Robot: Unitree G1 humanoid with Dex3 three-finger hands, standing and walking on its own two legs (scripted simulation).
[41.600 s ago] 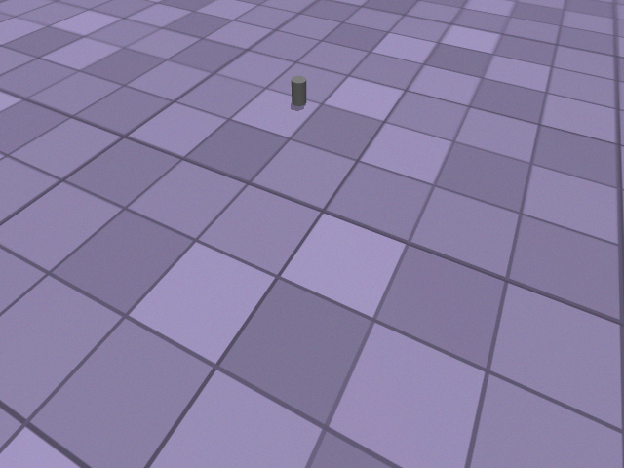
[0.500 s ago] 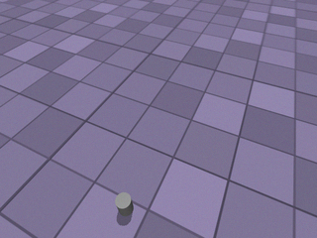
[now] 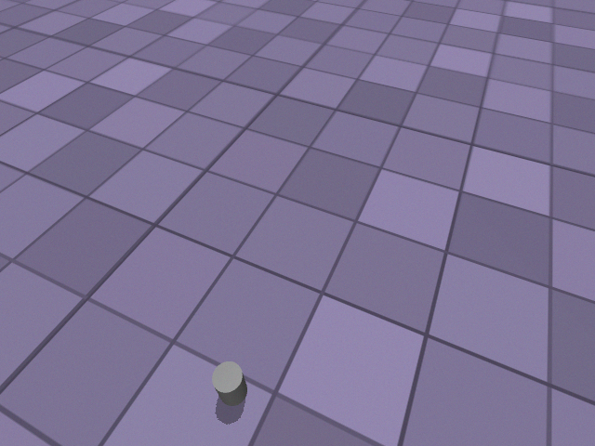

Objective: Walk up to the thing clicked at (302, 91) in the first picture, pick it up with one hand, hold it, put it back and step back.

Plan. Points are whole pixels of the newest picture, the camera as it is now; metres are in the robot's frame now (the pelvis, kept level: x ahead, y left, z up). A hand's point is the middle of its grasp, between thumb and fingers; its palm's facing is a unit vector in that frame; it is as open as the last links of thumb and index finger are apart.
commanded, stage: stand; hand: left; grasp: from the side
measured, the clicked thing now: (230, 384) +0.41 +0.20 -0.71
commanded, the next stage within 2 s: step back in 0.48 s
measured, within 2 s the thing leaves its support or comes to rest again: neither
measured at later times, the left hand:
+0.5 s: hand out of the picture +0.09 +0.25 -0.15, palm faces +0.00 -0.94 -0.34, open 7.4 cm
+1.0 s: hand out of the picture +0.06 +0.32 -0.18, palm faces -0.08 -0.93 -0.36, open 7.4 cm
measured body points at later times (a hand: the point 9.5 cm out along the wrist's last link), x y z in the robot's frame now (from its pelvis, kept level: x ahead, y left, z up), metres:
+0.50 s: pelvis +0.01 +0.00 +0.00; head +0.02 +0.00 +0.45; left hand +0.09 +0.30 -0.13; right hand +0.08 -0.30 -0.14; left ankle -0.02 +0.13 -0.75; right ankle +0.00 -0.12 -0.75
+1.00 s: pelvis -0.08 +0.07 -0.02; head +0.00 +0.09 +0.42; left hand +0.06 +0.37 -0.15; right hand -0.03 -0.25 -0.13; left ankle -0.06 +0.15 -0.75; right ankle -0.12 -0.08 -0.66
